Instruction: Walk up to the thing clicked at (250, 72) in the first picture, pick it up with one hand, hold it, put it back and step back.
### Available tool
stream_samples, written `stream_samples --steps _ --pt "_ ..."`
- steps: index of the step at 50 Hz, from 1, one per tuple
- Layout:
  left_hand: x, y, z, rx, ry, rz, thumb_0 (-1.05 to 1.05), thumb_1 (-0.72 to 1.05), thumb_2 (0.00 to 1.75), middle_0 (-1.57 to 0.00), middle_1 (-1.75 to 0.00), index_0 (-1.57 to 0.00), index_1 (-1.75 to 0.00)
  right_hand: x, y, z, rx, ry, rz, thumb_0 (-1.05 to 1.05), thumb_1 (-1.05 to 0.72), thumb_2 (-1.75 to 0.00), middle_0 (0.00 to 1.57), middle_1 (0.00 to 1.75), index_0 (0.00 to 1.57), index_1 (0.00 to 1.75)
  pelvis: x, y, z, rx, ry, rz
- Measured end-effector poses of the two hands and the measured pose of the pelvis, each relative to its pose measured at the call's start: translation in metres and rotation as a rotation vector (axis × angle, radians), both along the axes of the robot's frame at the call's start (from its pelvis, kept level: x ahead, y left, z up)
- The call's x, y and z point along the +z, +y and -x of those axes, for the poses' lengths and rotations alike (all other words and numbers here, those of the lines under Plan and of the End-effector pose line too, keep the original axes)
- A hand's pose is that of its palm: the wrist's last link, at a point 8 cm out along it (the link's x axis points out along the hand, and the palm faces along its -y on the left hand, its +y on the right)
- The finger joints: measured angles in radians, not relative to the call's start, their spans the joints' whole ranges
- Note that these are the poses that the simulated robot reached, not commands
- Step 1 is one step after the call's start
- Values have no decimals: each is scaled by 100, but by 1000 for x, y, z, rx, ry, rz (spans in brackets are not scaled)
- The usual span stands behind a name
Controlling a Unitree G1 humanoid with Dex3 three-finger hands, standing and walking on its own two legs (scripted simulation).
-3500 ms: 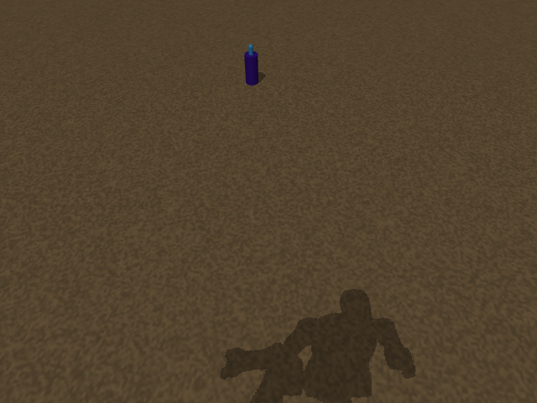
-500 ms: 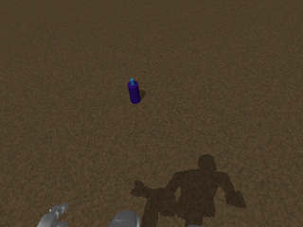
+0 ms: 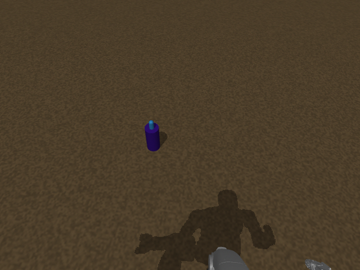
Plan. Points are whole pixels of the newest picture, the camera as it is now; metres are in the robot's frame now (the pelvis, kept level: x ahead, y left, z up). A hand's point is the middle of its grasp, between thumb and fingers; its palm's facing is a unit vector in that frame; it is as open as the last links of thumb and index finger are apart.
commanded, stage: walk up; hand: left
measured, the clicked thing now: (152, 134) +0.93 +0.18 -0.64
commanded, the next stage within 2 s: none
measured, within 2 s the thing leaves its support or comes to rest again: neither
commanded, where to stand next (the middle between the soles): +0.59 -0.03 m, yaw +0 degrees
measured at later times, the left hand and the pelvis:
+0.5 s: hand (91, 230) +0.22 +0.24 -0.13, palm faces +0.02 -0.92 -0.39, open 7.4 cm; pelvis +0.20 -0.04 +0.00, yaw +2 degrees
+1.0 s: hand (109, 159) +0.43 +0.24 -0.14, palm faces -0.02 -0.90 -0.44, open 7.4 cm; pelvis +0.37 -0.05 -0.02, yaw +1 degrees
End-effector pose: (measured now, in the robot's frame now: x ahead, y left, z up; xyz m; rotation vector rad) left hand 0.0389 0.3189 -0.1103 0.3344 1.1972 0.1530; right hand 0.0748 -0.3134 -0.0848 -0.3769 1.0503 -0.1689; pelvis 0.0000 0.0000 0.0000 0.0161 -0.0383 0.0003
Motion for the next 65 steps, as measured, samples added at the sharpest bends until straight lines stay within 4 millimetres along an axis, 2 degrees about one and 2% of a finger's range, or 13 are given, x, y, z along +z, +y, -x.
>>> stream_samples --steps 5,10,15,20,26,31,36,40,44,48,52,58,65 --pt "10 -14 -67 -31 -36 -31 1 91 90 -20 -30 -20 -30 -17 -25 -15 -48 55 -23 1 -90 -90 20 30 21 30 -4 -17 -46 -7 1 -17" --pt "14 -30 -126 -21 -125 -91 1 91 90 -21 -30 -21 -30 -47 -52 -52 -60 119 -29 1 -90 -90 20 30 20 30 -20 -41 -93 2 -4 6" --pt "28 -45 -147 18 -135 -91 1 91 90 -21 -30 -21 -30 -44 -52 -111 -22 114 -51 1 -90 -90 20 30 20 30 -8 -46 -127 11 -7 9" --pt "29 -46 -155 37 -76 -83 1 90 90 -21 -30 -21 -30 -31 -44 -168 22 73 -69 1 -90 -90 20 30 20 30 0 -47 -160 16 -1 16" --pt "11 -31 -174 75 -33 -58 1 90 90 -21 -31 -21 -30 -20 -30 -234 67 52 -41 1 -90 -90 20 30 20 30 -5 -36 -207 33 -2 34" --pt "-16 -12 -210 79 12 -42 1 90 90 -21 -30 -21 -30 -17 -19 -281 62 -21 10 1 -90 -90 20 30 20 30 -21 -16 -247 34 -8 13" --pt "-13 -12 -263 43 -1 -25 1 91 90 -21 -30 -21 -30 -7 -15 -292 17 -18 13 1 -90 -90 20 30 20 30 -11 -14 -277 28 -13 8" --pt "-4 -17 -305 10 -27 -20 1 91 90 -21 -30 -21 -30 -7 -21 -294 -3 30 11 1 -90 -90 20 30 20 30 -6 -18 -302 20 -10 -1" --pt "6 -25 -344 -12 -44 -40 1 91 90 -21 -30 -21 -30 -18 -35 -299 -31 76 -7 1 -90 -90 20 30 20 30 -7 -27 -329 15 -8 -5" --pt "10 -32 -378 -15 -85 -94 1 91 90 -21 -30 -21 -30 -42 -54 -319 -46 109 -24 1 -90 -90 20 30 20 30 -20 -43 -360 14 -13 3" --pt "18 -40 -392 21 -108 -114 1 91 90 -21 -30 -21 -30 -51 -56 -352 -33 141 -37 1 -90 -90 20 30 20 30 -18 -49 -382 22 -19 12" --pt "30 -40 -399 55 -71 -113 1 90 90 -21 -30 -21 -30 -41 -45 -410 19 115 -64 1 -90 -90 20 30 20 30 -5 -44 -414 29 -13 16" --pt "12 -15 -412 78 5 -98 1 90 90 -21 -31 -21 -30 -29 -23 -473 42 87 -25 1 -90 -90 20 30 20 30 -9 -24 -454 30 -5 32"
